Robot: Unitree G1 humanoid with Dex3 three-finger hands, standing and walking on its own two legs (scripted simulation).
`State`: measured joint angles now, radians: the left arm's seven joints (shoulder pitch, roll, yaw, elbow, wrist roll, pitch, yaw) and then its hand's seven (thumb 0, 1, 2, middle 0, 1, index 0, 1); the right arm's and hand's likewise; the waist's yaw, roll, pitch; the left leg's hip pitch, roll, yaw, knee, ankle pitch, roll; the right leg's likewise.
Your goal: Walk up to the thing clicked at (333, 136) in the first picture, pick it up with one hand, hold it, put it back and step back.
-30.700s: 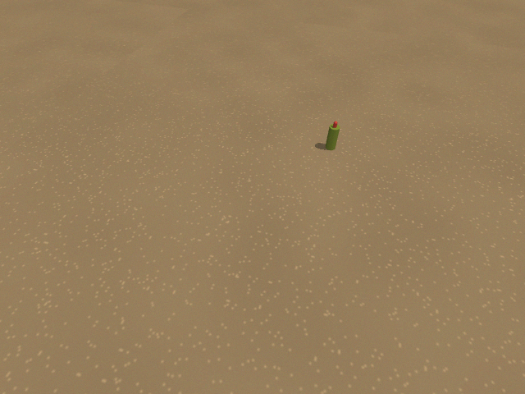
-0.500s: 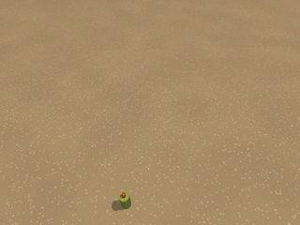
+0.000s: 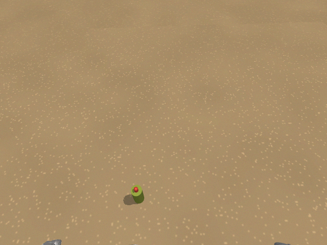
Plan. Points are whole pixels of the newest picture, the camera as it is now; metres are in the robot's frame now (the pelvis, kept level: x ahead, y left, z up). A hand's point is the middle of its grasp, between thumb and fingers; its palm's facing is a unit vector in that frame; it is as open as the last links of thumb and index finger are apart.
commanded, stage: step back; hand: left
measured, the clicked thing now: (137, 193) +0.44 +0.16 -0.68
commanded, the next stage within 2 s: none
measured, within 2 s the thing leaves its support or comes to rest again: neither
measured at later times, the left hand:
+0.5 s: hand out of the picture +0.04 +0.29 -0.17, palm faces -0.09 -0.92 -0.38, open 7.4 cm
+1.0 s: hand out of the picture -0.09 +0.32 -0.16, palm faces +0.00 -0.94 -0.35, open 7.4 cm
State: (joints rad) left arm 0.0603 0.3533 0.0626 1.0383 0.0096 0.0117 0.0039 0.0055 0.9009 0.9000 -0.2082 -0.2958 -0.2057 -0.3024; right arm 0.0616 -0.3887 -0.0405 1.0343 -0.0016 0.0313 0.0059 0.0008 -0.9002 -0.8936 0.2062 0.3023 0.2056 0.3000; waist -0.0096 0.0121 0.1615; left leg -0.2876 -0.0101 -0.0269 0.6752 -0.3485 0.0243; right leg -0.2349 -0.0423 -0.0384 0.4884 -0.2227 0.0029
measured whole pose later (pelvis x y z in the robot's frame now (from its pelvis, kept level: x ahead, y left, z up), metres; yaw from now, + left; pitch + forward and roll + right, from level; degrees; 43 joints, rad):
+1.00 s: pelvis -0.22 +0.05 -0.01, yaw +0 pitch -3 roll -1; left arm 0.12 0.39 0.08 0.82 0.02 0.08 0.01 0.01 0.90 0.90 -0.21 -0.30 -0.20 -0.30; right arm 0.16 -0.35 -0.03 0.88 -0.05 0.02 0.00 0.00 -0.90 -0.89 0.21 0.30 0.21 0.30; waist -0.01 -0.04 0.19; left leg -0.25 -0.01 -0.06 0.60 -0.30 0.03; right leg -0.47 0.11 0.15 1.08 -0.51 -0.01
